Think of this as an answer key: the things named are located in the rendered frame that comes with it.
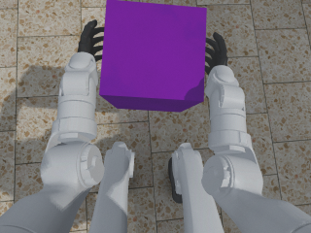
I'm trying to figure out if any left robot hand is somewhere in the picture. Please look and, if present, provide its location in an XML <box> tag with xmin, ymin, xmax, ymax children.
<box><xmin>77</xmin><ymin>19</ymin><xmax>105</xmax><ymax>62</ymax></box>

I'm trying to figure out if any right robot hand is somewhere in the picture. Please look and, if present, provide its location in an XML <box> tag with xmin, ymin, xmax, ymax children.
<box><xmin>204</xmin><ymin>32</ymin><xmax>228</xmax><ymax>76</ymax></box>

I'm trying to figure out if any right robot upper arm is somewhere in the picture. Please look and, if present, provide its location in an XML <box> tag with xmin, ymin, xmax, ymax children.
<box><xmin>201</xmin><ymin>153</ymin><xmax>311</xmax><ymax>233</ymax></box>

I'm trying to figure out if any carton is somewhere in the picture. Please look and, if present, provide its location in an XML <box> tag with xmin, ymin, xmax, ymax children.
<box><xmin>99</xmin><ymin>0</ymin><xmax>207</xmax><ymax>113</ymax></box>

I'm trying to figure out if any left robot upper arm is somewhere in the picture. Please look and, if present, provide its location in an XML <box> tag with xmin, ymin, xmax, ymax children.
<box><xmin>0</xmin><ymin>142</ymin><xmax>105</xmax><ymax>233</ymax></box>

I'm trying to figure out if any left robot shin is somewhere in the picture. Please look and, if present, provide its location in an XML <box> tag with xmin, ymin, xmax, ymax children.
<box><xmin>104</xmin><ymin>142</ymin><xmax>128</xmax><ymax>164</ymax></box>

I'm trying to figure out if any left robot thigh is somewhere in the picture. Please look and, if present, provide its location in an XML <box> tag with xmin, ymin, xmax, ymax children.
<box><xmin>88</xmin><ymin>147</ymin><xmax>135</xmax><ymax>233</ymax></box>

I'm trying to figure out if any robot left forearm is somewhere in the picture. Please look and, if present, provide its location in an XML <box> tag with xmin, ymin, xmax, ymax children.
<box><xmin>40</xmin><ymin>51</ymin><xmax>99</xmax><ymax>180</ymax></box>

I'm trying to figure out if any robot right forearm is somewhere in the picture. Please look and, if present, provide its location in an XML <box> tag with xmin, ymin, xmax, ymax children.
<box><xmin>204</xmin><ymin>65</ymin><xmax>259</xmax><ymax>166</ymax></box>

